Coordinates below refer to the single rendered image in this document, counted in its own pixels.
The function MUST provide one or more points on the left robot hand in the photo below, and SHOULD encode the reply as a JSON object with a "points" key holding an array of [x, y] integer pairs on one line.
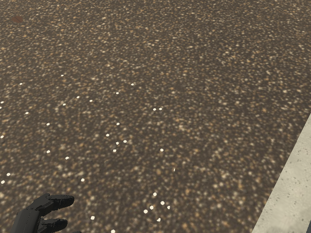
{"points": [[29, 220]]}

